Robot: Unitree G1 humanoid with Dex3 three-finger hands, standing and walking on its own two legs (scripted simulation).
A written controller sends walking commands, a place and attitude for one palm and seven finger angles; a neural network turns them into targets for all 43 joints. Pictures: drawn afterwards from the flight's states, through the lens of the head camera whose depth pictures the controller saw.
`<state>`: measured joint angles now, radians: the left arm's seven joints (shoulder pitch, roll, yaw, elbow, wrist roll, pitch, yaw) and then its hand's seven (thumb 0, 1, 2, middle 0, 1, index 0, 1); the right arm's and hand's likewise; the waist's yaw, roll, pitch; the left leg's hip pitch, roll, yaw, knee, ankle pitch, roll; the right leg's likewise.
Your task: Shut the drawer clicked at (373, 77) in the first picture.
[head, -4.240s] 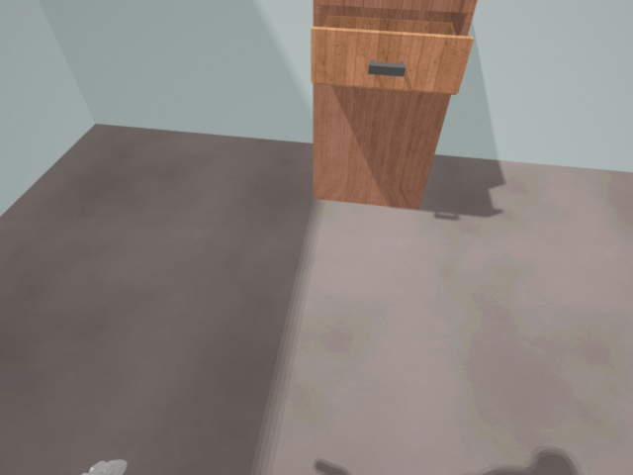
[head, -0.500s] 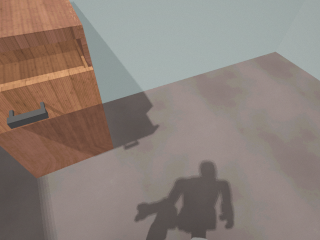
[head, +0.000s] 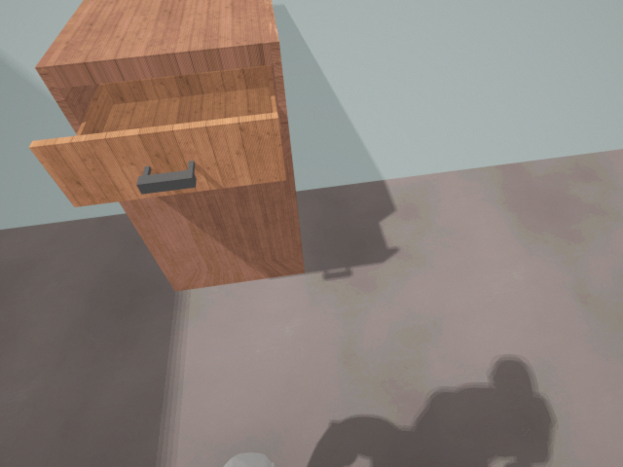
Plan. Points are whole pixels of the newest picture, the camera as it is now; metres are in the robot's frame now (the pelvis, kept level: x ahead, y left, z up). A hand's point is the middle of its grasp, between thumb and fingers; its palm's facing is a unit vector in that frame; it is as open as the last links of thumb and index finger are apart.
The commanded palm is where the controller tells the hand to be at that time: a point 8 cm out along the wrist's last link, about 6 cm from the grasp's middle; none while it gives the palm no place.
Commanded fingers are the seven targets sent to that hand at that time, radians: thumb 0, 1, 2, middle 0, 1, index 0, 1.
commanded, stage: turn to face it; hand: left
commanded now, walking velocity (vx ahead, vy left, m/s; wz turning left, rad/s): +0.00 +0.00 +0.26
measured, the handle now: (168, 174) +0.62 +0.32 -0.01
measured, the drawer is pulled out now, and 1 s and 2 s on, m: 0.21 0.21 0.21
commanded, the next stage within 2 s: take the last steps up to it in 0.08 s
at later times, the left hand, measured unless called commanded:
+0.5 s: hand out of the picture +0.01 +0.23 -0.17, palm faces +0.14 -0.97 -0.21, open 7.4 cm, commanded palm none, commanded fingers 0.00 0.90 0.90 -0.20 -0.30 -0.20 -0.30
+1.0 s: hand out of the picture +0.03 +0.19 -0.18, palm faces +0.26 -0.96 -0.12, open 7.4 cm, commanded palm none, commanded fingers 0.00 0.90 0.90 -0.20 -0.30 -0.20 -0.30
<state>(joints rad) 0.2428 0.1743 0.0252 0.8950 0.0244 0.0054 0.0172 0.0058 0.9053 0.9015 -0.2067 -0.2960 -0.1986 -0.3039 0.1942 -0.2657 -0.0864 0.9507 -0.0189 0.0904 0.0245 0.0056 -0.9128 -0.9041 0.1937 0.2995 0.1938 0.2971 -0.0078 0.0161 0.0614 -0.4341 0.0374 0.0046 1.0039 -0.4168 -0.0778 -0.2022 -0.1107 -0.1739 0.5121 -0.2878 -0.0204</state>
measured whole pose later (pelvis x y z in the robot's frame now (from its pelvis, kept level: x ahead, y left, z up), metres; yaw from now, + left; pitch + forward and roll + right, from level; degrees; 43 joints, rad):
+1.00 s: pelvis +0.13 +0.05 +0.00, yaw +9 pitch -1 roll -1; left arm 0.44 0.11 0.03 1.14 0.03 -0.06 0.01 0.01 0.91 0.90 -0.21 -0.30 -0.20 -0.30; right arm 0.22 -0.17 -0.06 1.06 -0.02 -0.01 0.02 0.01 -0.94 -0.90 0.19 0.30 0.19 0.30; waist 0.03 0.00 0.03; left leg -0.43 0.09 0.10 0.66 -0.23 0.01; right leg -0.02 -0.03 -0.15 0.37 -0.33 0.00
